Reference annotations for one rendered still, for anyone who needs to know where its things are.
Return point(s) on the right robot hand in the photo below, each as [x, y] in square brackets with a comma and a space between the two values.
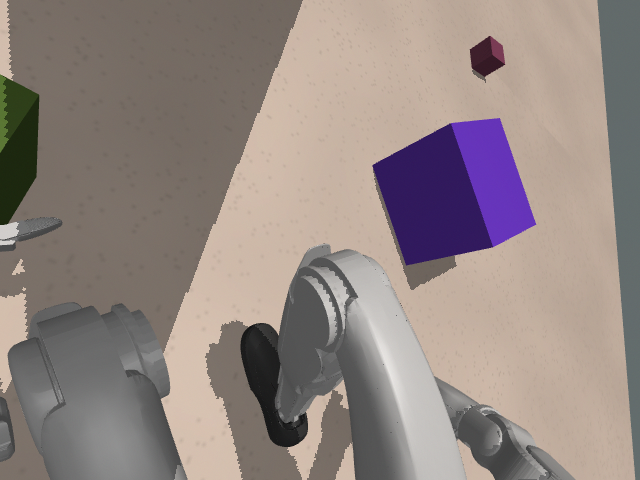
[456, 403]

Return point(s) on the left robot hand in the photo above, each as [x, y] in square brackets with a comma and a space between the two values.
[25, 230]

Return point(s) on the right robot foot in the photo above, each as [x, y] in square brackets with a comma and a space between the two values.
[261, 363]

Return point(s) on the right robot arm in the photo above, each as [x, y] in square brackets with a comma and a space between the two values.
[507, 450]

